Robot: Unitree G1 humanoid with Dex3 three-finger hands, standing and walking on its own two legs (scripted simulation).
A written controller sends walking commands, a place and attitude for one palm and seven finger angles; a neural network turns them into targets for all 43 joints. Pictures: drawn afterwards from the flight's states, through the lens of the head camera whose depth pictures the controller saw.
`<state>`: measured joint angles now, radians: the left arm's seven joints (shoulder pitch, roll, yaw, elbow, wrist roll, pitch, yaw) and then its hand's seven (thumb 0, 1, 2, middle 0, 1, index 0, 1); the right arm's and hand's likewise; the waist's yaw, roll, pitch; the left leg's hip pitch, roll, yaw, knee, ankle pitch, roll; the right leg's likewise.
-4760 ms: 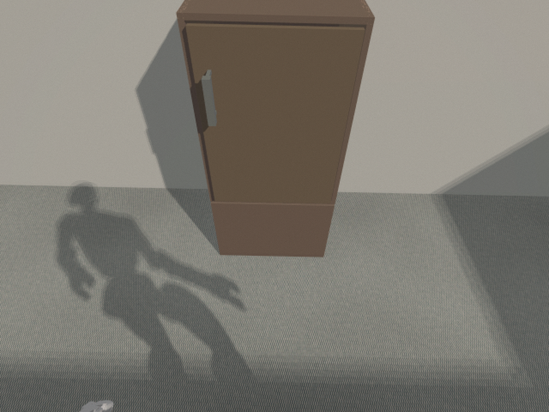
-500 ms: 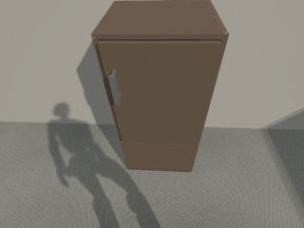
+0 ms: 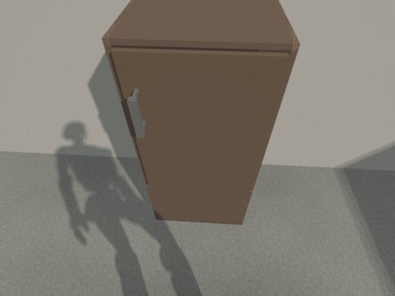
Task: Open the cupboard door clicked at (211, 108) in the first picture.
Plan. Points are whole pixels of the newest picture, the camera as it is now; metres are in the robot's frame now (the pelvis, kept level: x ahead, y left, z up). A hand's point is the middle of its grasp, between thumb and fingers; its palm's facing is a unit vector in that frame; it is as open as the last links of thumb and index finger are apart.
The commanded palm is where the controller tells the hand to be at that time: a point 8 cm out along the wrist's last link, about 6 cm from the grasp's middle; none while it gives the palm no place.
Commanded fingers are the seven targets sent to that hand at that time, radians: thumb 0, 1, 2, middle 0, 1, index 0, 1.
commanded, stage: come to a stop and stand still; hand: left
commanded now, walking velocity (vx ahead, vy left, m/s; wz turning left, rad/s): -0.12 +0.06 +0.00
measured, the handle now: (138, 113) +0.57 +0.21 +0.04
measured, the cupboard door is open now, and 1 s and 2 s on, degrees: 0 0 0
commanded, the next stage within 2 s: look again from close up in 1.06 s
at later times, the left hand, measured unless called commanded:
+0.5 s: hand out of the picture +0.02 +0.20 -0.17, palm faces +0.03 -0.97 -0.24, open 7.3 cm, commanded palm none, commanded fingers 0.00 0.90 0.90 -0.20 -0.30 -0.20 -0.30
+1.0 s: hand out of the picture -0.08 +0.20 -0.17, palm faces +0.02 -0.98 -0.20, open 7.4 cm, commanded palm none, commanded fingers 0.00 0.90 0.90 -0.20 -0.30 -0.20 -0.30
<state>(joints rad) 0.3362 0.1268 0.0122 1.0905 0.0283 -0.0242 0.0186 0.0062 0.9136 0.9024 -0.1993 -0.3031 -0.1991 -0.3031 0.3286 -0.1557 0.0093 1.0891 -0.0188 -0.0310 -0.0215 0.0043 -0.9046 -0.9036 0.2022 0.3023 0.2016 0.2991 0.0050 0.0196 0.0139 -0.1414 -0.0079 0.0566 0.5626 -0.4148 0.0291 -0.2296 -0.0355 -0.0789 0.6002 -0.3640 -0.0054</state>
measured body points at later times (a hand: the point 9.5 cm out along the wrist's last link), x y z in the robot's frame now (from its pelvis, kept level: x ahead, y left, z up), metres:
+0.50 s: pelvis -0.01 +0.01 +0.00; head +0.02 +0.02 +0.45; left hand +0.02 +0.25 -0.15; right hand +0.03 -0.22 -0.15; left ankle -0.07 +0.10 -0.72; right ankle -0.03 -0.11 -0.73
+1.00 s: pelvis -0.06 +0.02 +0.01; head -0.07 +0.03 +0.46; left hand -0.08 +0.25 -0.15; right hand -0.06 -0.21 -0.14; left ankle -0.07 +0.10 -0.73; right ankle -0.03 -0.11 -0.73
